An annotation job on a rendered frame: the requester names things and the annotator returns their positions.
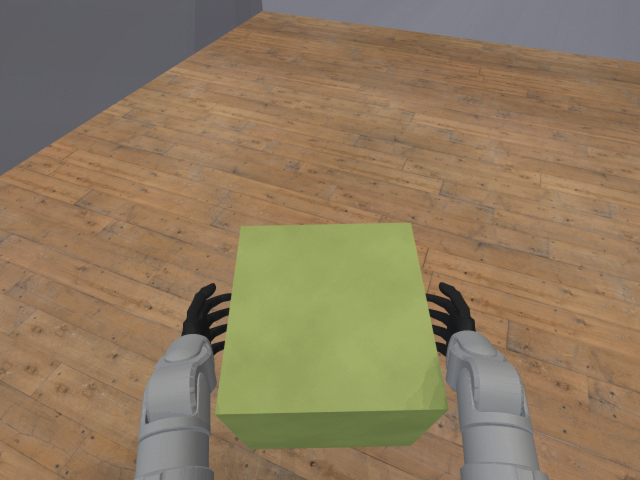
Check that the left robot forearm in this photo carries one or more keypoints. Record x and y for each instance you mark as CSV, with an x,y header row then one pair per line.
x,y
173,440

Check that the robot right hand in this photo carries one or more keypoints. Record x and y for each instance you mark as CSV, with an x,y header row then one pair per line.
x,y
459,318

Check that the robot left hand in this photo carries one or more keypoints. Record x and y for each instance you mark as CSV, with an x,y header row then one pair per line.
x,y
198,320

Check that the carton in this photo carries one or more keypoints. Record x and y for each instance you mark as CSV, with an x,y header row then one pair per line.
x,y
329,339

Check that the right robot forearm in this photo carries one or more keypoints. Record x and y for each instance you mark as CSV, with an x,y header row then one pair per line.
x,y
494,417

